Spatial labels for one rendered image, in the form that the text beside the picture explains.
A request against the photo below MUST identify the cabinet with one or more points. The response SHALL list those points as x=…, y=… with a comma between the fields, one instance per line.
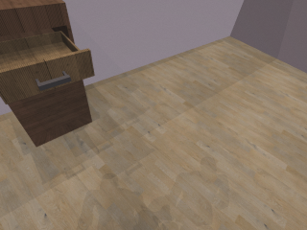
x=51, y=114

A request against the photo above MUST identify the handle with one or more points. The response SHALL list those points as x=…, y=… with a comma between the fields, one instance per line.
x=53, y=82

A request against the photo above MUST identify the drawer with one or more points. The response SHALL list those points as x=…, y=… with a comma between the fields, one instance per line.
x=43, y=57

